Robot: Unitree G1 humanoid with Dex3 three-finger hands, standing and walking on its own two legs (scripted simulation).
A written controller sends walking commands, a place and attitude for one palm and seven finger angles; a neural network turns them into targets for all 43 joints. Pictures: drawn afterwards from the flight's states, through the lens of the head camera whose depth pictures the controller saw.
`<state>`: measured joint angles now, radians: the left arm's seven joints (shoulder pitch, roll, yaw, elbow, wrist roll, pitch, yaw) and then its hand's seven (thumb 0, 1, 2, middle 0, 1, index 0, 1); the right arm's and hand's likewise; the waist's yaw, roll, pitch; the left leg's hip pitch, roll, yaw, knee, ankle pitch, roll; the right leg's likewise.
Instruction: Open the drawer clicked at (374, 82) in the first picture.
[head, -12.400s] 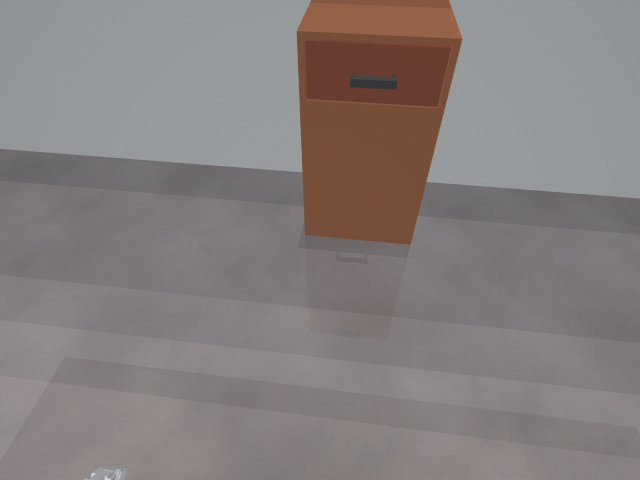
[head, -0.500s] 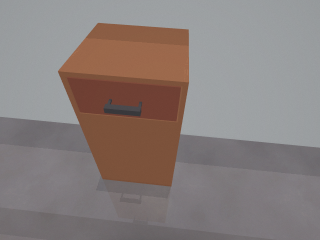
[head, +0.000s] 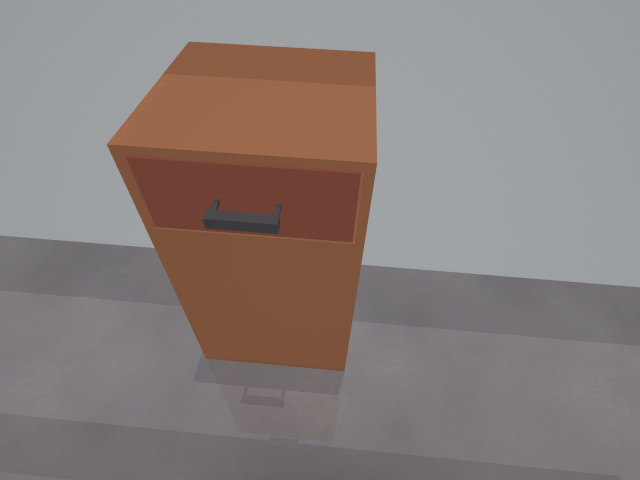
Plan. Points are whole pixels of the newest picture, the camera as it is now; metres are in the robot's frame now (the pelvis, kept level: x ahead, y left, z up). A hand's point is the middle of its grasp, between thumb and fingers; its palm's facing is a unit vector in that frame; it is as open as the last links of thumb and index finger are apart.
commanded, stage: come to a stop and stand still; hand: left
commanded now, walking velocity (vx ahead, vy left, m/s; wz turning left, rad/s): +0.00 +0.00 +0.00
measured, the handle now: (244, 213) +0.57 +0.17 -0.04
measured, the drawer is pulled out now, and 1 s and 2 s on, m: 0.00 0.00 0.00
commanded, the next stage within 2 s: look again from close up in 1.40 s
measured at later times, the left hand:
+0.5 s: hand out of the picture +0.03 +0.17 -0.17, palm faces +0.01 -0.98 -0.20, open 7.3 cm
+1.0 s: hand out of the picture +0.03 +0.15 -0.17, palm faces +0.02 -0.99 -0.17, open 7.4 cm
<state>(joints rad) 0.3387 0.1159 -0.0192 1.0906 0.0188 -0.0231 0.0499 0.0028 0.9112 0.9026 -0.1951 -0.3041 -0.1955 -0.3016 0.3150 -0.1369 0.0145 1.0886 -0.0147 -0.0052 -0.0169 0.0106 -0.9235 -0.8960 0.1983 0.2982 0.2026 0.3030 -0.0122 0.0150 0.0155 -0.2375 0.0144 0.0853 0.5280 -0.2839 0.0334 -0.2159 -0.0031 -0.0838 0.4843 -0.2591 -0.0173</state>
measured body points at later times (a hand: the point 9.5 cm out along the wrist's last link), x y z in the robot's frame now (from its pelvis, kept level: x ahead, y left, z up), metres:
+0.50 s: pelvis +0.02 +0.00 +0.00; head +0.03 +0.00 +0.45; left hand +0.03 +0.23 -0.15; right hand +0.01 -0.21 -0.16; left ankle +0.00 +0.09 -0.74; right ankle +0.00 -0.11 -0.74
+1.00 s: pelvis +0.05 -0.01 +0.00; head +0.06 -0.01 +0.45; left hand +0.03 +0.20 -0.16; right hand +0.03 -0.22 -0.16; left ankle +0.00 +0.09 -0.74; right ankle +0.00 -0.11 -0.74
